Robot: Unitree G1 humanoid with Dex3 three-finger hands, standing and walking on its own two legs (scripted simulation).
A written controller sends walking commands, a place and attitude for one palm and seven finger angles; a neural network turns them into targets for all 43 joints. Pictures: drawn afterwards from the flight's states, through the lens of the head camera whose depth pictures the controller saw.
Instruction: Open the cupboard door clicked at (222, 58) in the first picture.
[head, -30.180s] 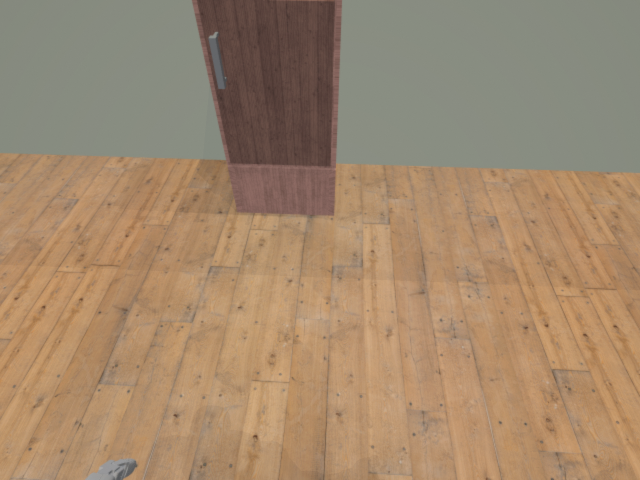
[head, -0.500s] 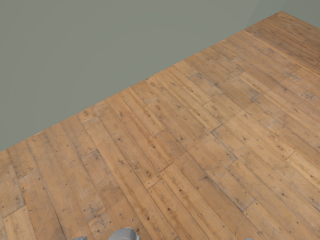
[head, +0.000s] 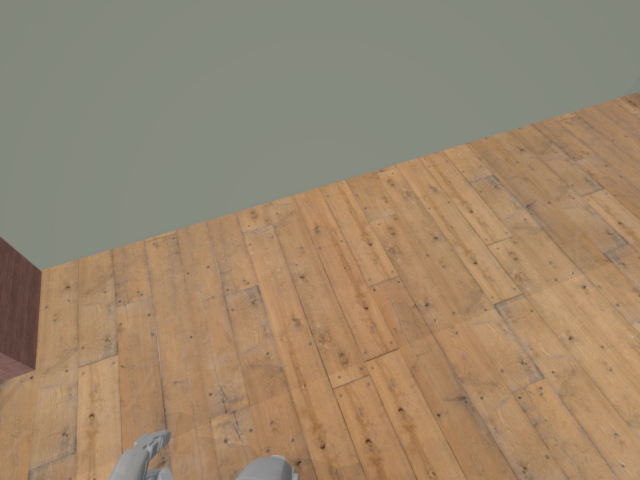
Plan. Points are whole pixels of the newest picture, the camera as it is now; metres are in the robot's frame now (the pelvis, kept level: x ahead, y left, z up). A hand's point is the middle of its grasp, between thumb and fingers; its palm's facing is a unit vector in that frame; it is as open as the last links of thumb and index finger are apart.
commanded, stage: turn to face it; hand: left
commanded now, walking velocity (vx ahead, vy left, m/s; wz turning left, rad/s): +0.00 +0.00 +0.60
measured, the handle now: out of the picture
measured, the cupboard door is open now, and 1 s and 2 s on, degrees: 46 46 46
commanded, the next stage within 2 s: take the last steps up to it in 1.72 s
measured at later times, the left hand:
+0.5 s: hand out of the picture +0.03 +0.24 -0.16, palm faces +0.32 -0.91 -0.26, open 7.4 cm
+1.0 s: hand out of the picture -0.03 +0.16 -0.16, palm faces +0.60 -0.76 -0.22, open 7.4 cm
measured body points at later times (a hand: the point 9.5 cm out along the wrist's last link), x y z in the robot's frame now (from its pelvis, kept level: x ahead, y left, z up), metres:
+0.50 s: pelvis +0.02 +0.00 +0.01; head +0.07 +0.04 +0.45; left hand +0.02 +0.29 -0.14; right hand +0.18 -0.21 -0.12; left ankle -0.01 +0.11 -0.73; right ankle +0.04 -0.15 -0.66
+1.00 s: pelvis +0.04 -0.03 +0.01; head +0.08 +0.00 +0.45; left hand -0.06 +0.20 -0.14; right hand +0.28 -0.18 -0.13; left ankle -0.03 +0.06 -0.71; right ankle +0.08 -0.14 -0.73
